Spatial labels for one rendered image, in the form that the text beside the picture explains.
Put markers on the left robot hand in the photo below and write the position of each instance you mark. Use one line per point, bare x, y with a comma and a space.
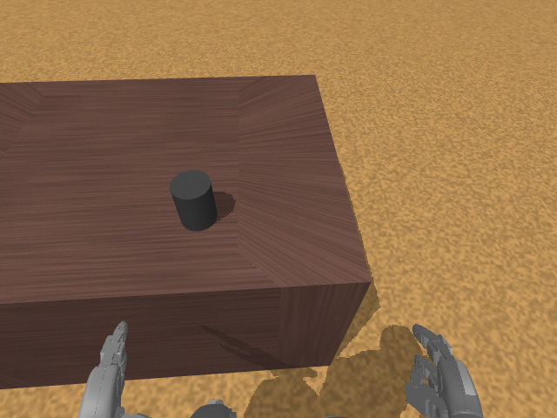
103, 390

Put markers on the right robot hand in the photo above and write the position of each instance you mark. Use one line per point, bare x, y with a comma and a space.
450, 390

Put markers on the can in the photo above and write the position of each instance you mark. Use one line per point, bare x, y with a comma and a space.
193, 197

